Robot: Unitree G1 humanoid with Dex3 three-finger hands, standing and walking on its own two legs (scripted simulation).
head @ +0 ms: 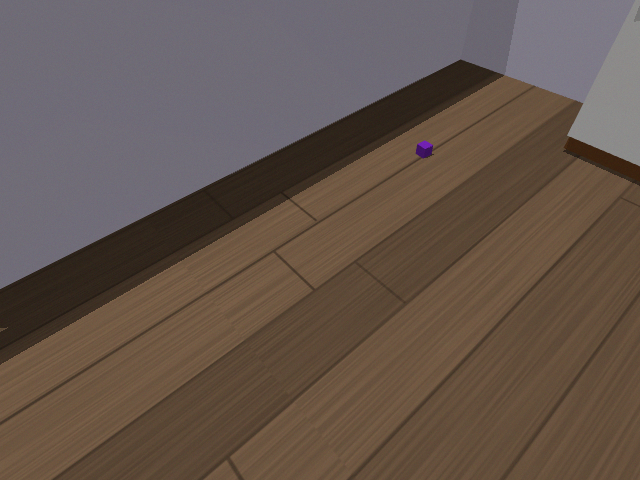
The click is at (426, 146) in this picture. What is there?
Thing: cube
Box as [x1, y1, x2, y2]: [416, 140, 432, 158]
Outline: 425,140 417,144 416,153 423,158 431,153 432,145
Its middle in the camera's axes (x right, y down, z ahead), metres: +0.56 -0.50 +2.08
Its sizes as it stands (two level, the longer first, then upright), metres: 0.059 0.059 0.059
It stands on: the floor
